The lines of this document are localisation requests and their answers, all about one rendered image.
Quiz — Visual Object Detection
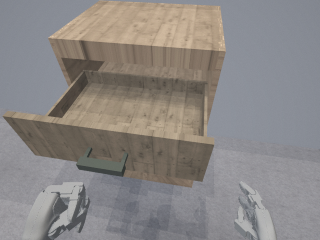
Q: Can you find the right robot hand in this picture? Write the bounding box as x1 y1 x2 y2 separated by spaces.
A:
234 181 278 240

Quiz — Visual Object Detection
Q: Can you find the handle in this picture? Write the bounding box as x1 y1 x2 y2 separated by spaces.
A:
76 147 128 177

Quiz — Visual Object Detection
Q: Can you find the cabinet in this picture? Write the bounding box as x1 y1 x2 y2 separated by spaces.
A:
48 0 226 188

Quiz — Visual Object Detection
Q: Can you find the drawer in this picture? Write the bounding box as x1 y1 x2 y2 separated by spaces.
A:
2 70 215 182

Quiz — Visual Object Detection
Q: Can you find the left robot hand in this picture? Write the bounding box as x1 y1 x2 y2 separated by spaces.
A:
21 182 91 240

